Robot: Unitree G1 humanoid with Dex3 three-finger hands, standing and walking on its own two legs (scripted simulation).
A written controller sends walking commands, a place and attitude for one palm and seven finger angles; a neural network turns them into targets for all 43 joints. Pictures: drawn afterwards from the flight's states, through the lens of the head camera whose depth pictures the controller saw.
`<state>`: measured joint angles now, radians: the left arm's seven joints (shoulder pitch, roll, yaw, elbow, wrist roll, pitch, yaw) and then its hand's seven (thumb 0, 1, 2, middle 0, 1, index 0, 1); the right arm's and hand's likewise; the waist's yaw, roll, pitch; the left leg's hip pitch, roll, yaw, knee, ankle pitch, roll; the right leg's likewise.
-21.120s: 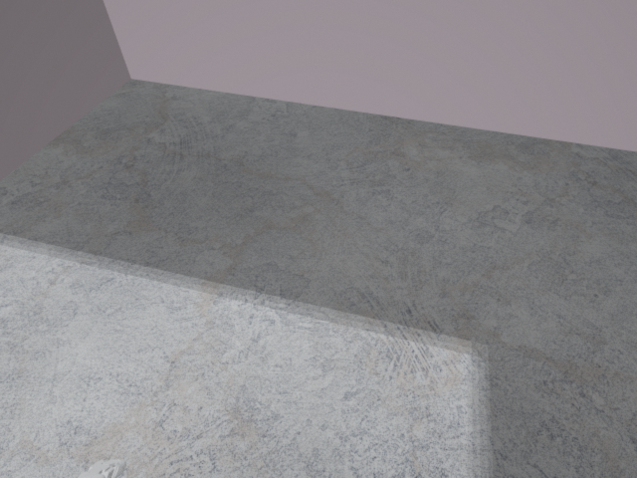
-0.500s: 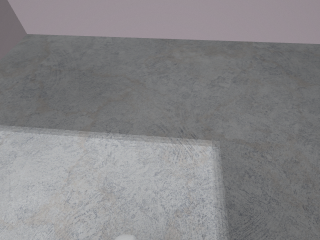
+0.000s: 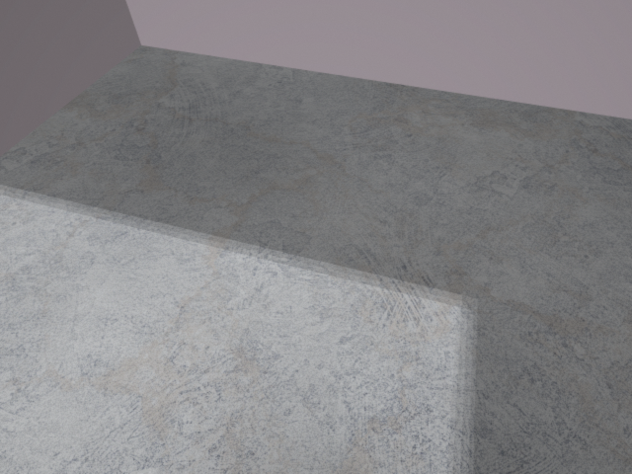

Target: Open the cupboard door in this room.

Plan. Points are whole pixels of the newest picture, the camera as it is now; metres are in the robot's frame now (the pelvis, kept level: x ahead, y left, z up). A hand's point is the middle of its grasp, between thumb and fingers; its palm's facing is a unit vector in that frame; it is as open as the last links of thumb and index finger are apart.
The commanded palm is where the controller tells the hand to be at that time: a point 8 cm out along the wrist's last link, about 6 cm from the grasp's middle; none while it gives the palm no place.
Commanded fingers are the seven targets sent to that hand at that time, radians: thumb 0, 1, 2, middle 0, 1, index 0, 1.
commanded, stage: turn or walk to find it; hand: left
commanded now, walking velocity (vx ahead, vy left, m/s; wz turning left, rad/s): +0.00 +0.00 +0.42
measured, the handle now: out of the picture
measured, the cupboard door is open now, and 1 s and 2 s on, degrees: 0 0 0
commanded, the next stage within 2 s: stand and wait in 0.24 s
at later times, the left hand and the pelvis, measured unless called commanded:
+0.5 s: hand out of the picture -0.06 +0.18 -0.18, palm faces +0.19 -0.96 -0.22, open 7.3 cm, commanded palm none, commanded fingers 0.00 0.90 0.90 -0.20 -0.30 -0.20 -0.30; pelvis -0.03 -0.01 +0.00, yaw +7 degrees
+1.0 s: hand out of the picture +0.01 +0.17 -0.16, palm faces -0.07 -0.96 -0.26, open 7.3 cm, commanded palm none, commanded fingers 0.00 0.90 0.90 -0.20 -0.30 -0.20 -0.30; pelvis -0.07 -0.03 +0.00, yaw -7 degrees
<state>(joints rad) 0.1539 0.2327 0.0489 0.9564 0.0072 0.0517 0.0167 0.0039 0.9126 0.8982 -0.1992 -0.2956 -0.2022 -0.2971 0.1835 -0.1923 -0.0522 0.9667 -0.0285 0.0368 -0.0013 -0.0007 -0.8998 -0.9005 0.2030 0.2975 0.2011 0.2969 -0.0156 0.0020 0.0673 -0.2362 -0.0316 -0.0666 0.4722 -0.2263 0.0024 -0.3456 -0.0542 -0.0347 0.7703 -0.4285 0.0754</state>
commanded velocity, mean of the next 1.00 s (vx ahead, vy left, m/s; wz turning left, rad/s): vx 0.00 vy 0.00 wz -0.29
